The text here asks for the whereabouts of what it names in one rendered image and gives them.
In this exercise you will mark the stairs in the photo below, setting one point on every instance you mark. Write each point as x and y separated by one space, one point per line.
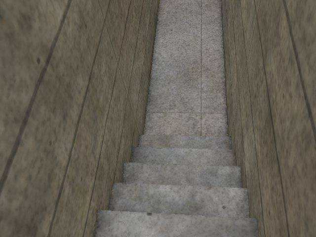
179 186

